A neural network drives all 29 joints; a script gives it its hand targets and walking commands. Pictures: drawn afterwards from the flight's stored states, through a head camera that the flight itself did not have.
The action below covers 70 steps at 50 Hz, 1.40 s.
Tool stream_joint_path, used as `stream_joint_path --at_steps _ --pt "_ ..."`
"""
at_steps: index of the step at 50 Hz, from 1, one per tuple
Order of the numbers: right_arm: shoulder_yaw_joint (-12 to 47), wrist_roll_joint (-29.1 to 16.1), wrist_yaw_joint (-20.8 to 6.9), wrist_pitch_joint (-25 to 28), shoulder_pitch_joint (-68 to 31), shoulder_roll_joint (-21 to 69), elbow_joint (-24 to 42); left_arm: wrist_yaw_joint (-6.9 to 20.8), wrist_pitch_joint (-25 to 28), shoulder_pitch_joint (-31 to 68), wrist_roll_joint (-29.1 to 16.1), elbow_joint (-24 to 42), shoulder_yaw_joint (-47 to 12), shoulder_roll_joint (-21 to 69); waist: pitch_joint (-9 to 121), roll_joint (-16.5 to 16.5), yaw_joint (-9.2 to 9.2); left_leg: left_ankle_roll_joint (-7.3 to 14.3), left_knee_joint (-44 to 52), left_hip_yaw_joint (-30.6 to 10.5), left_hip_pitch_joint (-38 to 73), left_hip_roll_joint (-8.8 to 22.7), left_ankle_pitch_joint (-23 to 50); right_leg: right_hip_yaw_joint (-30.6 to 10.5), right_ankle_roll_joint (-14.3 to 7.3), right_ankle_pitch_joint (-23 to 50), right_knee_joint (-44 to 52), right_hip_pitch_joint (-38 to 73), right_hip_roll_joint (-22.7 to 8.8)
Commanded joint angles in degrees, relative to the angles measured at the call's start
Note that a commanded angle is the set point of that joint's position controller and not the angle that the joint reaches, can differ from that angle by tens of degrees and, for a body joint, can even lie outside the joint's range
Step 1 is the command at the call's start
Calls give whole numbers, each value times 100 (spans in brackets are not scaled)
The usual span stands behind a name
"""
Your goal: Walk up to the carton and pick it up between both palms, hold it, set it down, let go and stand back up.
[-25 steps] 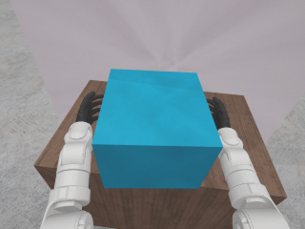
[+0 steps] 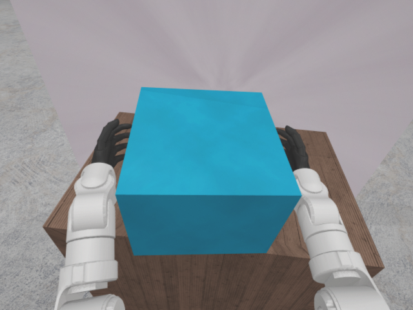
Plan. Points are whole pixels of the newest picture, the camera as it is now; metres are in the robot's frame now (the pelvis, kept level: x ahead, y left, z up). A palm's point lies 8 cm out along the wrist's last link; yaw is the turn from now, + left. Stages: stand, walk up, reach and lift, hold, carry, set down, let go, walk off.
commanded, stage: reach and lift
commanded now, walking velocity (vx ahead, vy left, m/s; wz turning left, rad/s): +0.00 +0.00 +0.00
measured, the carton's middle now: (202, 168) +0.39 -0.01 +0.10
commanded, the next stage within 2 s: hold in 0.70 s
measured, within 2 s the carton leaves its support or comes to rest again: neither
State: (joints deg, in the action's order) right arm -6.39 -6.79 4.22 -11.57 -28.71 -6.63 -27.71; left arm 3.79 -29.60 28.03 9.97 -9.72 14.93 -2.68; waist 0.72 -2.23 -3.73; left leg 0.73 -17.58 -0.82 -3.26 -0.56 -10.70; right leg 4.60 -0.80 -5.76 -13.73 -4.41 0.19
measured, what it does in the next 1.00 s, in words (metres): stands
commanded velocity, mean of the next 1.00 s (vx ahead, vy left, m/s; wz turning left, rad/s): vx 0.00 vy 0.00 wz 0.00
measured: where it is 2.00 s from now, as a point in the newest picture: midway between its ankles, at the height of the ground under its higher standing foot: outside the picture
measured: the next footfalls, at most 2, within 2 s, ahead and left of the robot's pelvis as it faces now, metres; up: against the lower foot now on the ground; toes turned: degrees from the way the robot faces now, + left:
none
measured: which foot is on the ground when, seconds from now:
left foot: down 0.00-1.00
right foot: down 0.00-1.00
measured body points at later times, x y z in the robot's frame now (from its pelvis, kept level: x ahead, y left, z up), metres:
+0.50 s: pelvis +0.01 +0.00 +0.00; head -0.02 +0.03 +0.45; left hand +0.38 +0.18 +0.17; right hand +0.37 -0.19 +0.16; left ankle -0.01 +0.11 -0.75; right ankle +0.02 -0.11 -0.75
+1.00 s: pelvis +0.00 +0.00 +0.00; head -0.05 +0.02 +0.45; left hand +0.37 +0.18 +0.19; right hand +0.37 -0.19 +0.18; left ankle -0.01 +0.11 -0.75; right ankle +0.02 -0.11 -0.75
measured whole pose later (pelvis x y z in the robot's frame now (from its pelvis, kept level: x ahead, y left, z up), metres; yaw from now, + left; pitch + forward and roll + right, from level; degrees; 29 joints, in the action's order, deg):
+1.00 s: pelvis +0.00 +0.00 +0.00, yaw +0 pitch -5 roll -1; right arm -5.1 -9.6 5.2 -19.1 -33.8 -8.0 -25.9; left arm 4.9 -38.3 31.4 11.4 -4.9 17.6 -2.7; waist 1.1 -1.8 -3.7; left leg 1.0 -17.6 -0.6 -1.7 -0.7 -10.5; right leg 3.8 -0.7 -5.6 -13.6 -2.7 0.3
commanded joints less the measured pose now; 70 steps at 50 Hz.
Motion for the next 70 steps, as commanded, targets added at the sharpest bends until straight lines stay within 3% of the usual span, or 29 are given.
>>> stream_joint_path --at_steps 1,5,10,16,23,31,38,44,48,55,61,70 --pt "2234 -364 -547 174 -3449 2709 1749 664 19 2424 -458 687 -2540 2757 1627 206 -68 -299 223 173 -359 -255 1262 -101 177 1191 -184 1499 178" --pt "2244 -401 -577 47 -3517 2668 1824 728 -117 2445 -443 794 -2450 2709 1546 102 -33 -275 294 184 -447 -221 1150 -108 152 1047 -185 1581 183" --pt "2300 -537 -593 0 -3637 2639 2065 670 -165 2578 -539 1024 -2643 2777 1790 279 -85 -360 181 149 -217 -199 1488 -73 110 1129 -206 1446 228" --pt "2129 -455 -658 -136 -3602 2543 1721 679 -312 2598 -459 887 -2508 2737 1516 278 -79 -353 279 163 -279 -161 1198 -84 54 737 -141 1285 217" --pt "2380 -715 -571 -179 -3579 2571 2114 653 -388 2498 -543 1281 -2661 2782 1893 289 -94 -441 -7 131 75 -174 2146 -98 74 1564 -216 1527 290" --pt "2353 -672 -539 -313 -3768 2627 2014 717 -499 2693 -465 1093 -2429 2626 1548 146 -21 -284 225 191 -292 -211 1348 -170 124 1140 -156 1572 190" --pt "2285 -660 -537 -350 -4036 2697 1924 709 -528 3015 -553 1046 -2483 2700 1746 227 -59 -293 195 192 -261 -198 1307 -157 95 1024 -168 1518 200" --pt "2118 -599 -559 -448 -4158 2670 1622 777 -675 3119 -451 833 -2265 2658 1497 238 -20 -213 397 227 -514 -167 740 -160 110 513 -106 1506 161" --pt "2234 -721 -534 -457 -4268 2710 1804 763 -718 3104 -500 956 -2311 2702 1724 254 -19 -253 267 207 -332 -177 1193 -149 107 869 -140 1585 218" --pt "2130 -669 -564 -547 -4342 2668 1652 812 -827 3228 -424 880 -2182 2650 1415 249 5 -207 421 237 -514 -154 722 -146 103 361 -71 1493 188" --pt "2230 -745 -552 -546 -4291 2729 1767 793 -822 3180 -457 1061 -2281 2675 1638 273 -24 -229 287 213 -350 -154 1119 -156 107 776 -132 1578 206" --pt "2266 -747 -505 -593 -4208 2691 1921 836 -888 3022 -427 1126 -2251 2614 1585 200 -33 -229 272 220 -307 -180 1157 -149 117 809 -123 1612 206"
